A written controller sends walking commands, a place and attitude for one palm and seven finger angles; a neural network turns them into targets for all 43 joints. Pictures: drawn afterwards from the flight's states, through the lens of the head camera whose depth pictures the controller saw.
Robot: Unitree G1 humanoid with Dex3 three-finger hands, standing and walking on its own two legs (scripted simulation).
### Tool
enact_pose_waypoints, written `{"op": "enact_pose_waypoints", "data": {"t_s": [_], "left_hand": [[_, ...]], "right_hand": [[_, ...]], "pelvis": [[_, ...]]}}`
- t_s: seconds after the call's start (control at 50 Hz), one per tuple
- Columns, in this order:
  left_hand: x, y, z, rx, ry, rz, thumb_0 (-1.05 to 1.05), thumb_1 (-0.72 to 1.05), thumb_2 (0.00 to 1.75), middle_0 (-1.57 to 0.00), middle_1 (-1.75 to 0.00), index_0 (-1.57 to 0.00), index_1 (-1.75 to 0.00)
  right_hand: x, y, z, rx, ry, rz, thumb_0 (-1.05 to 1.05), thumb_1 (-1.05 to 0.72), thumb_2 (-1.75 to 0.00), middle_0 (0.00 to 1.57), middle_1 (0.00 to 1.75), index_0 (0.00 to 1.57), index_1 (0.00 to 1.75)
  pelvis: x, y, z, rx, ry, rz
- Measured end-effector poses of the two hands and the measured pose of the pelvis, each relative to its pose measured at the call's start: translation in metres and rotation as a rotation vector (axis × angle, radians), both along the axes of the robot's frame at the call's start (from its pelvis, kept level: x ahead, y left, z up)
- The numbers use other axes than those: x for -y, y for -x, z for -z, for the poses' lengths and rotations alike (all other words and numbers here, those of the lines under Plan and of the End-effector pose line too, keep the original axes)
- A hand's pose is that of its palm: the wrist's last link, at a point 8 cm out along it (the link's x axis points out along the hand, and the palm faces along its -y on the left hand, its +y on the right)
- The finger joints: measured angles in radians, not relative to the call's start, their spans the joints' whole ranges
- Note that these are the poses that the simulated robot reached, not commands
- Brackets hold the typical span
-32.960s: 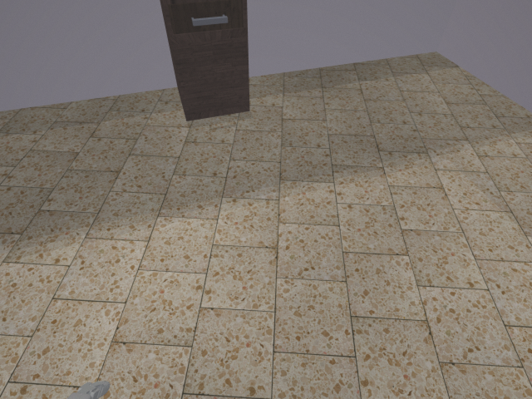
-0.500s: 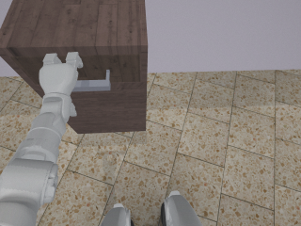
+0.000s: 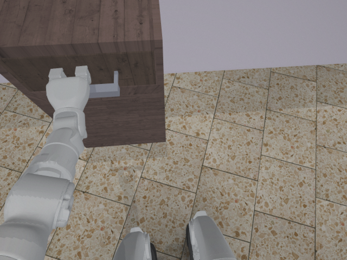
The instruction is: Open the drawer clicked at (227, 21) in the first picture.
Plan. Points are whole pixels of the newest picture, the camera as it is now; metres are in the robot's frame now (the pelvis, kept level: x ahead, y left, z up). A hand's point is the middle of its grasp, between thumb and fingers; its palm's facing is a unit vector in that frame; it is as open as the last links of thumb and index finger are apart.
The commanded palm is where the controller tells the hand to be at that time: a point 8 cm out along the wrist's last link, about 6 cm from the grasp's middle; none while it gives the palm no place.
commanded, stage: lower the fingers behind the handle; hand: left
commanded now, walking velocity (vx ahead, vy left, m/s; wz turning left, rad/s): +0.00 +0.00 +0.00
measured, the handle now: (85, 84) +0.58 +0.19 -0.06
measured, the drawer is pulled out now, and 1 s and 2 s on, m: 0.00 0.00 0.00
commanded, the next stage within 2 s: lift the fingers back up to retry in 1.30 s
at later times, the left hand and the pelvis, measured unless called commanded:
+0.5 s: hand (89, 106) +0.50 +0.17 -0.04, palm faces +0.03 +0.00 -1.00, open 13.9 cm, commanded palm +0.47 +0.18 +0.00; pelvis -0.01 -0.01 -0.02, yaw +1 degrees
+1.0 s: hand (88, 104) +0.50 +0.18 -0.04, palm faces +0.03 +0.03 -1.00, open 13.7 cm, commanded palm +0.48 +0.19 -0.03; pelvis -0.04 -0.02 -0.06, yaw +2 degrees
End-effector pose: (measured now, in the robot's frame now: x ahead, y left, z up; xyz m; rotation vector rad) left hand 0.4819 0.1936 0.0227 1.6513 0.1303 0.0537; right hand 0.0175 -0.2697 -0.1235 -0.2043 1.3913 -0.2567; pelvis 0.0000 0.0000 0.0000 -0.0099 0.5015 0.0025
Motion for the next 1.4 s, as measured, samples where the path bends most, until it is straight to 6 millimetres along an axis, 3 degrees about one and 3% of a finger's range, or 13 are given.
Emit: {"op": "enact_pose_waypoints", "data": {"t_s": [0.04, 0.1, 0.2, 0.3, 0.46, 0.66, 0.8, 0.98, 1.18, 1.4], "left_hand": [[-0.003, 0.005, 0.005, -0.034, 0.034, -0.032, 0.00, -0.49, 0.30, -0.31, -1.20, -0.29, -1.20], [-0.001, 0.003, -0.007, -0.066, 0.116, -0.013, 0.00, -0.49, 0.30, -0.30, -1.19, -0.28, -1.19], [0.010, 0.000, -0.018, -0.088, 0.111, 0.101, 0.00, -0.49, 0.30, -0.31, -1.19, -0.29, -1.20], [0.020, 0.000, -0.002, -0.059, 0.135, 0.153, 0.00, -0.49, 0.30, -0.31, -1.20, -0.31, -1.20], [0.018, 0.008, 0.012, 0.073, 0.089, 0.124, 0.00, -0.49, 0.30, -0.30, -1.23, -0.32, -1.20], [0.025, 0.003, 0.006, 0.006, 0.062, 0.032, 0.00, -0.49, 0.30, -0.31, -1.21, -0.30, -1.25], [0.021, 0.000, 0.004, -0.012, 0.072, 0.058, 0.00, -0.49, 0.30, -0.32, -1.23, -0.31, -1.27], [0.019, 0.003, 0.012, 0.073, 0.060, 0.092, 0.00, -0.49, 0.30, -0.33, -1.29, -0.31, -1.30], [0.024, -0.003, 0.009, 0.046, 0.046, 0.042, 0.00, -0.49, 0.30, -0.33, -1.23, -0.31, -1.38], [0.019, -0.006, 0.006, 0.002, 0.071, 0.077, 0.00, -0.49, 0.30, -0.32, -1.21, -0.30, -1.37]], "right_hand": [[-0.004, 0.004, 0.001, -0.018, -0.015, 0.010, 0.01, -0.91, -0.90, 0.20, 0.30, 0.20, 0.30], [-0.009, 0.007, -0.003, -0.028, -0.017, 0.012, 0.01, -0.91, -0.90, 0.20, 0.30, 0.21, 0.30], [-0.008, 0.008, -0.009, -0.019, -0.001, 0.000, 0.01, -0.91, -0.90, 0.20, 0.30, 0.21, 0.30], [0.002, 0.009, -0.003, -0.011, 0.020, -0.012, 0.01, -0.90, -0.90, 0.20, 0.30, 0.21, 0.30], [0.008, 0.007, 0.019, -0.019, 0.002, -0.028, 0.01, -0.91, -0.90, 0.20, 0.30, 0.20, 0.30], [0.004, 0.006, 0.025, 0.024, -0.028, -0.029, 0.01, -0.91, -0.90, 0.20, 0.30, 0.21, 0.30], [0.013, 0.021, 0.028, 0.036, 0.005, -0.031, 0.01, -0.91, -0.90, 0.20, 0.30, 0.21, 0.30], [0.021, 0.043, 0.048, 0.008, 0.025, -0.038, 0.01, -0.91, -0.90, 0.20, 0.30, 0.21, 0.30], [0.013, 0.057, 0.056, 0.031, 0.016, -0.017, 0.01, -0.91, -0.90, 0.20, 0.30, 0.21, 0.30], [0.005, 0.078, 0.055, 0.009, 0.024, 0.010, 0.01, -0.91, -0.90, 0.20, 0.30, 0.21, 0.30]], "pelvis": [[0.000, 0.000, -0.003, 0.003, -0.001, -0.001], [0.002, -0.002, -0.008, 0.011, -0.002, -0.010], [0.006, -0.007, -0.009, 0.019, 0.005, -0.023], [0.007, -0.005, 0.003, -0.004, 0.009, -0.021], [0.008, 0.005, 0.019, -0.029, 0.001, -0.012], [0.014, 0.017, 0.019, -0.017, -0.008, -0.016], [0.017, 0.024, 0.030, -0.025, -0.007, -0.017], [0.018, 0.040, 0.054, -0.052, -0.006, -0.023], [0.016, 0.057, 0.061, -0.051, -0.006, -0.022], [0.012, 0.058, 0.065, -0.055, -0.002, -0.014]]}}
